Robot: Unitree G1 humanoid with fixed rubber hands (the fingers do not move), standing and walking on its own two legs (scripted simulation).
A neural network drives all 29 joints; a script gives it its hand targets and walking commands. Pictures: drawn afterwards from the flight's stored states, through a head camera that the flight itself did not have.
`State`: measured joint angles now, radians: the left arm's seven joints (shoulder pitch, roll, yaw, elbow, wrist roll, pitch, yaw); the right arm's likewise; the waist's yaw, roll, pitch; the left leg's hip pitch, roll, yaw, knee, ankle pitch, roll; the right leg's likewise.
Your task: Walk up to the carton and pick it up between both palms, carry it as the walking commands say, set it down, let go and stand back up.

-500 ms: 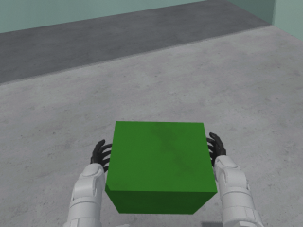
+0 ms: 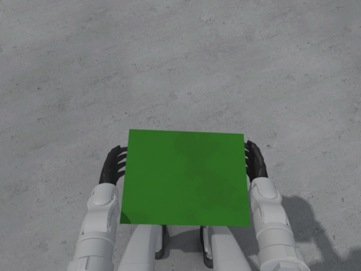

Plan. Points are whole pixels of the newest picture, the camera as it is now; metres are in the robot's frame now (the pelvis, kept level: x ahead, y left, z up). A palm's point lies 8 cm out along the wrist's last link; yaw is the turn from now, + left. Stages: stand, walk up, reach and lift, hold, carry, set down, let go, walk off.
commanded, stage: set down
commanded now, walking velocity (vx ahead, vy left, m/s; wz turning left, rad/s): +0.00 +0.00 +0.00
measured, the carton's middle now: (182, 182) +0.30 +0.00 -0.17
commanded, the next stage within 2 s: none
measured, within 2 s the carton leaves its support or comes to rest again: neither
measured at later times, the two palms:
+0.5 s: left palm (118, 179) +0.31 +0.17 -0.18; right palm (245, 177) +0.30 -0.17 -0.19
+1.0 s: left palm (129, 173) +0.34 +0.16 -0.28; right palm (236, 173) +0.33 -0.18 -0.29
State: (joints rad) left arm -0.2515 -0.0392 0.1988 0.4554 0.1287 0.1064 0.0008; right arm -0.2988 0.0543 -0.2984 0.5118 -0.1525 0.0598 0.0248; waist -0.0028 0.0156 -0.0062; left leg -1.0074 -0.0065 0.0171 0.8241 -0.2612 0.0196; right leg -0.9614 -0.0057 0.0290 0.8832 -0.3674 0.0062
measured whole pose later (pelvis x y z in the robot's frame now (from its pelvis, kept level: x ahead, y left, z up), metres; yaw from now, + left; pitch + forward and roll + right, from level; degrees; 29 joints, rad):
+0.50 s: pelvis -0.06 +0.01 -0.06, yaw +0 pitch +27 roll +0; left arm -0.56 0.12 0.05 0.62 0.01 0.04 0.13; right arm -0.55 -0.10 -0.14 0.64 0.05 0.00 -0.14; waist 0.00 0.01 0.13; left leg -1.30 -0.01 0.02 1.11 -0.28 0.02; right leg -1.26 0.00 0.03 1.18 -0.40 0.01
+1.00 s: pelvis -0.06 +0.01 -0.13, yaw +0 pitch +35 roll +0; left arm -0.70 0.16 0.00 0.64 -0.06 0.04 0.17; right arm -0.67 -0.15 -0.14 0.66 0.12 -0.01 -0.14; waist 0.00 0.00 0.14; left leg -1.64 -0.01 0.01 1.41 -0.38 0.02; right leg -1.58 0.00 0.03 1.48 -0.50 0.02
